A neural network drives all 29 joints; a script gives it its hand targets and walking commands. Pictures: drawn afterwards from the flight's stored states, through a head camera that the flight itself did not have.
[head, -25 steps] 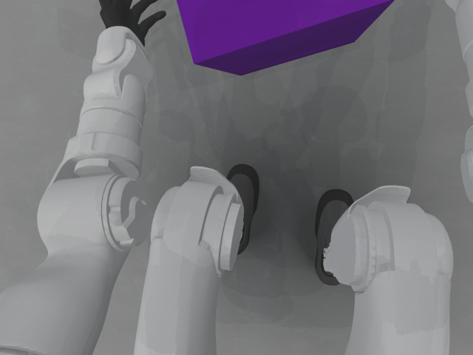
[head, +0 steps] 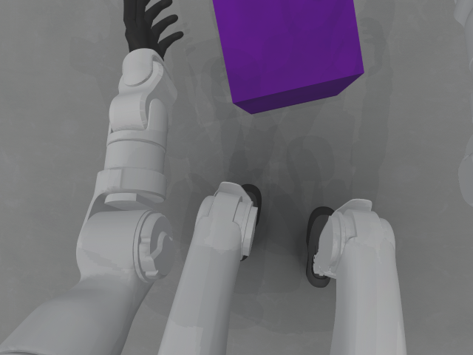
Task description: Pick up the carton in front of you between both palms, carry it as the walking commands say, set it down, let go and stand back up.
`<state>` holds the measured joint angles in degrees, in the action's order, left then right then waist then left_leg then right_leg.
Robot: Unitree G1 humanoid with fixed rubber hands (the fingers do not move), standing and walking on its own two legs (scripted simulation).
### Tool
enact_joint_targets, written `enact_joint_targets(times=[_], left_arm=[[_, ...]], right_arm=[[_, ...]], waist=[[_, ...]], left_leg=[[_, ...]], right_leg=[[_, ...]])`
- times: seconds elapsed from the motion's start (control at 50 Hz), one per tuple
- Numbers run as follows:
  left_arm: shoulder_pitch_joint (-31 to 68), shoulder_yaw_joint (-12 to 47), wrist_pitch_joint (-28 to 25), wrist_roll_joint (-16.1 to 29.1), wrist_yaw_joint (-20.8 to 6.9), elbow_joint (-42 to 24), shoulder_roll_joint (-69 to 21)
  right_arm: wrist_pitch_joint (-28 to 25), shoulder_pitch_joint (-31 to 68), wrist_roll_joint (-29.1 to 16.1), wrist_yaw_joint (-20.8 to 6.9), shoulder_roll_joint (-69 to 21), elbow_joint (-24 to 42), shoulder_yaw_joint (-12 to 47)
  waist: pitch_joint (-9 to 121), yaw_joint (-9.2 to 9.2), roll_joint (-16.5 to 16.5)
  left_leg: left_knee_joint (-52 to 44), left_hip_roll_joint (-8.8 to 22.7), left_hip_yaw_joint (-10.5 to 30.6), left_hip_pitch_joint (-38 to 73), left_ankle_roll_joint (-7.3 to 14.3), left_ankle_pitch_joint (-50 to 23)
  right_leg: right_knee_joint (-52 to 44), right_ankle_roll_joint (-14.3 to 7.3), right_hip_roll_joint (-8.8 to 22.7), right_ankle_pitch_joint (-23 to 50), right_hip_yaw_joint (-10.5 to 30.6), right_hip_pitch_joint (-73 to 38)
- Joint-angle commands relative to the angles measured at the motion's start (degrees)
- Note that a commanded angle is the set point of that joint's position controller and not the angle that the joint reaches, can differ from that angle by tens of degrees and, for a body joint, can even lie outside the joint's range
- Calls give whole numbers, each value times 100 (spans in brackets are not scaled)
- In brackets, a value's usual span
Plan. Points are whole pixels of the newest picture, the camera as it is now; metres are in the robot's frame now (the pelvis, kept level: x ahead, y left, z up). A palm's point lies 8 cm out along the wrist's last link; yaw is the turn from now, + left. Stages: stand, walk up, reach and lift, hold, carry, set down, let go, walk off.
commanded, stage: set down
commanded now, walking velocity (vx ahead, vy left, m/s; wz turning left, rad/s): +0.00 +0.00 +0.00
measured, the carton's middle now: (285, 48) +0.57 +0.03 -0.35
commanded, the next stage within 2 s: let go in 0.52 s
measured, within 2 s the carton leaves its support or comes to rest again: neither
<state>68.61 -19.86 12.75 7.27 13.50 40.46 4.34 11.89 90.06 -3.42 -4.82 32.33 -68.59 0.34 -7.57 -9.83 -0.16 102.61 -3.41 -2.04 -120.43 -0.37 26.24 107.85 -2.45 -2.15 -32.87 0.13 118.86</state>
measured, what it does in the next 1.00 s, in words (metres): rises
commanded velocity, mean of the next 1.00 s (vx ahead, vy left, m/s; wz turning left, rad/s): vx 0.00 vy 0.00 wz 0.00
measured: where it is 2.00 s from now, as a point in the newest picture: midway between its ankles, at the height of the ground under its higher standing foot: (279, 247)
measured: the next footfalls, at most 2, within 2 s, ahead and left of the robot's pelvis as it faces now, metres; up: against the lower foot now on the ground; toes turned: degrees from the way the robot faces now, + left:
none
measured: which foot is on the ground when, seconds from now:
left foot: down 0.00-1.00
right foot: down 0.00-1.00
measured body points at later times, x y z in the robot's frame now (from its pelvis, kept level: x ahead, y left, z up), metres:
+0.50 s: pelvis +0.02 -0.01 +0.13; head +0.35 -0.03 +0.45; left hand +0.51 +0.21 +0.03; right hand +0.62 -0.18 +0.04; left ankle +0.13 +0.11 -0.44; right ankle +0.09 -0.10 -0.44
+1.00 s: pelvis +0.08 +0.01 +0.25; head +0.30 -0.01 +0.64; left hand +0.42 +0.23 +0.15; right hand +0.47 -0.20 +0.13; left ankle +0.13 +0.11 -0.44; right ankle +0.09 -0.10 -0.44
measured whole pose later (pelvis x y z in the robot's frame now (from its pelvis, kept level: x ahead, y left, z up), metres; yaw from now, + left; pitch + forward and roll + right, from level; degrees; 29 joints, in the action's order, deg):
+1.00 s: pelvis +0.08 +0.01 +0.25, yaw -5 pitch +31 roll -1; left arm 20.8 -9.3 5.5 -1.4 -4.8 30.6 9.5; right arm 6.8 32.0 4.9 4.1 11.0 -38.6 -12.0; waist 1.7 -6.5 -1.2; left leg 45.5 -1.8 0.5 -61.2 1.4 14.9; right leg 46.1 -0.5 -4.1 -17.8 3.2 58.9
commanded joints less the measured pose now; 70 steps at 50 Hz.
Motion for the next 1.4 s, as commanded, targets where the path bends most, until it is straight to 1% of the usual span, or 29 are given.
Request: enact_joint_targets(times=[0.0,0.08,0.16,0.3,0.44,0.48,0.54,0.6,0.64,0.68,0.72,0.74,0.78,0.84,0.9,0.98,1.08,1.16,1.2,1.26,1.34,1.38], left_arm=[[983,-86,-33,-48,-8,-836,586],[827,-137,64,-76,-41,-1051,633],[645,-203,136,-144,-112,-1137,598],[338,-320,142,-342,-267,-1173,461],[71,-399,97,-517,-373,-1292,383],[-3,-427,79,-578,-411,-1214,336],[-179,-427,25,-700,-504,-1179,249],[-682,-395,-72,-872,-644,-1202,219],[-1209,-338,-177,-995,-776,-1269,235],[-1821,-235,-314,-1102,-950,-1357,318],[-2338,-86,-451,-1180,-1158,-1460,493],[-2530,12,-508,-1199,-1262,-1518,601],[-2856,228,-594,-1196,-1451,-1607,796],[-3421,534,-681,-1126,-1678,-1633,971],[-4070,830,-769,-954,-1817,-1554,999],[-5024,1168,-912,-743,-1887,-1503,995],[-6120,1463,-1093,-590,-1825,-1737,1006],[-6964,1665,-1196,-499,-1743,-2069,1067],[-7320,1724,-1226,-458,-1713,-2198,1090],[-7626,1786,-1241,-394,-1700,-2322,1147],[-7824,1833,-1204,-372,-1729,-2312,1239],[-7889,1826,-1165,-398,-1746,-2256,1274]], right_arm=[[-34,1813,47,-27,613,860,-100],[100,1732,97,-49,538,1123,-122],[197,1535,208,-78,464,1227,-229],[218,1145,447,-145,348,1216,-509],[163,864,588,-194,227,1235,-699],[142,784,642,-214,149,1143,-755],[84,515,801,-212,35,1067,-945],[10,-52,986,-126,-157,1165,-1173],[-51,-620,1086,-5,-398,1414,-1308],[-126,-1299,1161,175,-709,1789,-1440],[-195,-1976,1181,412,-1048,2234,-1549],[-230,-2251,1155,531,-1183,2466,-1561],[-306,-2715,1065,737,-1375,2905,-1522],[-429,-3484,937,923,-1559,3412,-1414],[-553,-4267,872,961,-1638,3676,-1316],[-733,-5310,782,864,-1648,3739,-1205],[-944,-6548,706,732,-1645,3700,-1110],[-1097,-7499,616,658,-1592,3780,-1019],[-1160,-7893,587,620,-1554,3862,-982],[-1217,-8401,572,577,-1546,4002,-907],[-1206,-8982,554,513,-1615,4205,-778],[-1165,-9219,521,465,-1638,4301,-707]], waist=[[6810,-231,1211],[7154,-283,1443],[7161,-285,1516],[6917,-266,1388],[6807,-295,1300],[6579,-299,1280],[6458,-201,1196],[6727,-110,1130],[6955,-63,1112],[7084,-4,1088],[7072,61,1054],[6984,76,1013],[6685,94,880],[6032,137,595],[5248,206,375],[4549,290,185],[3970,378,-15],[3599,430,-229],[3365,463,-264],[2936,563,-132],[2251,718,175],[1918,781,269]], left_leg=[[-975,-102,-135,3801,-307,-2023],[-1382,-109,-210,3810,-293,-2127],[-1796,-106,-260,3818,-299,-2176],[-2565,-86,-276,4117,-343,-2333],[-3417,-61,-259,4634,-370,-2522],[-3635,-48,-252,4684,-376,-2496],[-3924,-33,-244,4915,-378,-2526],[-4197,-43,-253,5276,-358,-2769],[-4388,-56,-246,5501,-322,-2985],[-4578,-64,-220,5706,-270,-3150],[-4768,-62,-184,5929,-207,-3181],[-4870,-51,-155,6075,-177,-3157],[-5074,-13,-77,6509,-128,-3097],[-5370,75,31,7492,-93,-3020],[-5659,170,186,8452,-71,-2906],[-5972,263,419,9381,-68,-3031],[-6248,353,662,10441,-95,-3745],[-6475,407,801,11267,-133,-4405],[-6619,421,827,11539,-147,-4584],[-6881,393,775,11618,-157,-4447],[-7300,296,608,11399,-142,-3754],[-7473,254,531,11287,-123,-3404]], right_leg=[[-1344,-13,-118,1611,217,-3565],[-1731,60,-140,2017,234,-4373],[-2149,109,-148,2321,282,-4943],[-2937,141,-158,2631,361,-5553],[-3781,182,-150,2933,424,-6298],[-4009,199,-132,2926,445,-6387],[-4343,212,-121,3030,447,-6576],[-4636,248,-131,3543,449,-7090],[-4816,292,-122,4070,478,-7583],[-5004,341,-93,4577,518,-8039],[-5208,379,-59,4870,552,-8391],[-5323,391,-43,4875,561,-8477],[-5593,398,-36,4601,541,-8432],[-6068,384,-76,3658,424,-8109],[-6472,349,-114,2810,300,-7728],[-6763,297,-123,2386,207,-7628],[-7053,239,-127,2278,170,-7709],[-7331,185,-110,2357,177,-7937],[-7492,168,-94,2419,182,-8156],[-7747,182,-60,2582,193,-8754],[-8097,224,1,2859,202,-9765],[-8233,241,38,2963,210,-10148]])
